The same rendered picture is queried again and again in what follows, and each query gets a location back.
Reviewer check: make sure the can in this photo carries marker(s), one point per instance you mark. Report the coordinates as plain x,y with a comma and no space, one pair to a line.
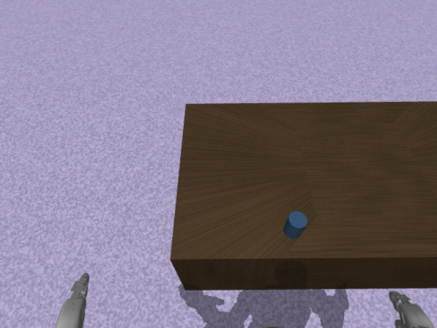
295,224

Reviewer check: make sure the right robot hand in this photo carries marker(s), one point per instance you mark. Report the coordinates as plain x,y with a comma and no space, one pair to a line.
411,315

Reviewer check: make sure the left robot hand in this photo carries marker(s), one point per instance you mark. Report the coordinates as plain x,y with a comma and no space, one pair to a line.
72,313

